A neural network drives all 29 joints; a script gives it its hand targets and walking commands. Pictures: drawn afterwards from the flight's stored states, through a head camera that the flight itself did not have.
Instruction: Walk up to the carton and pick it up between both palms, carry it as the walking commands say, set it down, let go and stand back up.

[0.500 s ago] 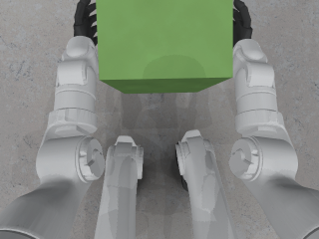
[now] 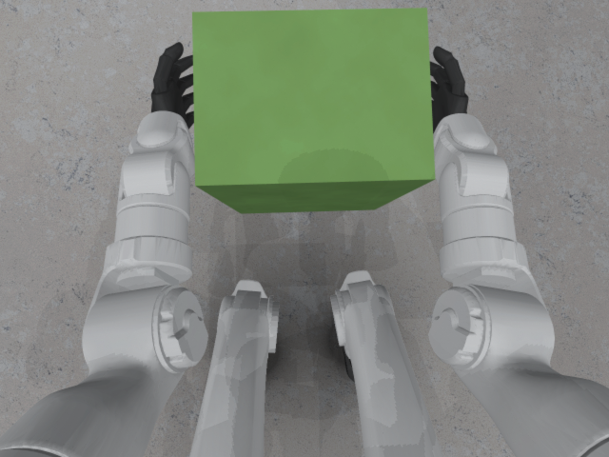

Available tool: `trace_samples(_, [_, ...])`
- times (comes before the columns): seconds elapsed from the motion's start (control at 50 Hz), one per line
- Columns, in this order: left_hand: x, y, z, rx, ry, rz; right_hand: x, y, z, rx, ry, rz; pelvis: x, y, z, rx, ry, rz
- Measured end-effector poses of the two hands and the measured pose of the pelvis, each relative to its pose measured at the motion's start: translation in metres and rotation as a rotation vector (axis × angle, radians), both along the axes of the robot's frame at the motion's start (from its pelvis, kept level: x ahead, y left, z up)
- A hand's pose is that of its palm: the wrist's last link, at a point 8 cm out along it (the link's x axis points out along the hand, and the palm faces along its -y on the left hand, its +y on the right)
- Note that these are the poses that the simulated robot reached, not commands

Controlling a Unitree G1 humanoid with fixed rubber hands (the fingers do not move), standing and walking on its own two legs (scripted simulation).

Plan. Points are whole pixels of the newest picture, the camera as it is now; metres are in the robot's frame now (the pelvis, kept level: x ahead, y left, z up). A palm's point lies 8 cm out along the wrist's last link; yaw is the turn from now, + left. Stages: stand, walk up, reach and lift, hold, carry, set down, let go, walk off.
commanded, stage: reach and lift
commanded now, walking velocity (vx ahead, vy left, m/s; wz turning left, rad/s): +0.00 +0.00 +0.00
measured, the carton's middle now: (308, 138) +0.49 -0.02 -0.13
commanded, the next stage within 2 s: none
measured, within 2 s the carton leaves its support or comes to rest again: neither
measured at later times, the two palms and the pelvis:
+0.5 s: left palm (142, 104) +0.49 +0.14 +0.00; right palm (475, 104) +0.47 -0.18 +0.00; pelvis +0.02 +0.00 +0.06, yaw +0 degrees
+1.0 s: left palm (99, 89) +0.47 +0.15 +0.08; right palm (525, 91) +0.45 -0.18 +0.08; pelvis +0.04 +0.00 +0.13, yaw +0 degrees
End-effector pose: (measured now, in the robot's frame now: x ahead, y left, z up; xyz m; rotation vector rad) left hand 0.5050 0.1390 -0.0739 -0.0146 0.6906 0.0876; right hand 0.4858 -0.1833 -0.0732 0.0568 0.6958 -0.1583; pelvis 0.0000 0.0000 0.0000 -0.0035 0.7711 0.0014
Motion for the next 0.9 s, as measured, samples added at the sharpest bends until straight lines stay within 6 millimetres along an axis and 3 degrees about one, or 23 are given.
trace_samples(0.9, [-0.035,0.006,0.136,-0.007,0.005,-0.001,-0.035,0.005,0.138,0.007,0.003,-0.01,0.04,0.002,0.116,0.001,-0.143,-0.007])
